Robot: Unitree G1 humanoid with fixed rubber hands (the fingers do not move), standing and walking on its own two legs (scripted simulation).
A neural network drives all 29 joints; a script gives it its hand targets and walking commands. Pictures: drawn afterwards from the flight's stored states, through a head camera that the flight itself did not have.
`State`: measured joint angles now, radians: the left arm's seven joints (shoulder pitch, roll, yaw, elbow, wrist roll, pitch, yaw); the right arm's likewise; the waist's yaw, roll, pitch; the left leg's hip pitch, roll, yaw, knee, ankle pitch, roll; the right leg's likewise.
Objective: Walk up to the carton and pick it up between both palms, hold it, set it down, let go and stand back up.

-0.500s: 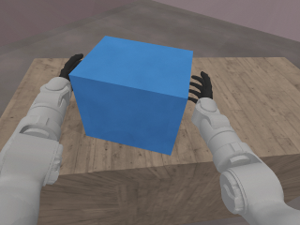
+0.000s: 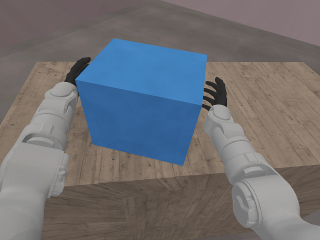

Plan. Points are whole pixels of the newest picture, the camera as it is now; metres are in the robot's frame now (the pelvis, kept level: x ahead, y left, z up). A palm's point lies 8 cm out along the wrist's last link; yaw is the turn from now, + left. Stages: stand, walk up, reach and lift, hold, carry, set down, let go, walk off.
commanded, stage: reach and lift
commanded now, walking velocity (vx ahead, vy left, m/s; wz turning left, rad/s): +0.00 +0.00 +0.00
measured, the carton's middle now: (147, 101) +0.47 +0.00 +0.11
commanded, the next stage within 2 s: none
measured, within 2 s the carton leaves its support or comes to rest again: leaves its support in 0.88 s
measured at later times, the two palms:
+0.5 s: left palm (76, 86) +0.47 +0.18 +0.17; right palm (218, 108) +0.40 -0.17 +0.15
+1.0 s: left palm (91, 87) +0.45 +0.14 +0.18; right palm (236, 119) +0.36 -0.20 +0.15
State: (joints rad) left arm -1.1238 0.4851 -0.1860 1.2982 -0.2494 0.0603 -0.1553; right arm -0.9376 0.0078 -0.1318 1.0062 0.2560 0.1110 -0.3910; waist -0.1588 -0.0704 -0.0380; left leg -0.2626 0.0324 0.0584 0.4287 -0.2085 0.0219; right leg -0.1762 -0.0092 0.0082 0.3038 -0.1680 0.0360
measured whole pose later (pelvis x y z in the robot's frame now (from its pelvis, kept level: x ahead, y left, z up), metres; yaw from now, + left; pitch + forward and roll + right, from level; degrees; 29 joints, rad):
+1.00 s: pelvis -0.01 +0.00 +0.00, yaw +0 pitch +2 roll -2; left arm -1.09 0.29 0.25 1.20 0.18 0.16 -0.17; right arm -0.75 0.07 -0.38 0.77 -0.01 0.12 -0.30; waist -0.16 -0.04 -0.07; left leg -0.26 0.03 0.06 0.43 -0.20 0.02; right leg -0.17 -0.01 0.01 0.30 -0.15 0.04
